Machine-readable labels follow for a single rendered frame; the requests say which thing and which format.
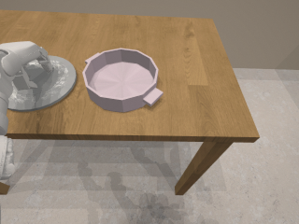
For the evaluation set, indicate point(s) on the robot left upper arm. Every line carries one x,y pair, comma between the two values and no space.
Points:
6,159

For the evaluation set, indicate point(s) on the robot left hand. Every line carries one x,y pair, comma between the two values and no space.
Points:
27,51

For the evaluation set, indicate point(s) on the pot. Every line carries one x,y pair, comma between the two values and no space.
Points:
121,80

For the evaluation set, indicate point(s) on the lid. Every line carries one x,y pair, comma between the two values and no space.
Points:
50,90

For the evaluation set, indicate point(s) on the left robot forearm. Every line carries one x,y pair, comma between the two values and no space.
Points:
10,65

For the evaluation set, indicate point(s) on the knob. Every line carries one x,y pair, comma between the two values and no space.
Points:
36,73

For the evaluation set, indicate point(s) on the table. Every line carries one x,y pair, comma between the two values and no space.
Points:
202,100

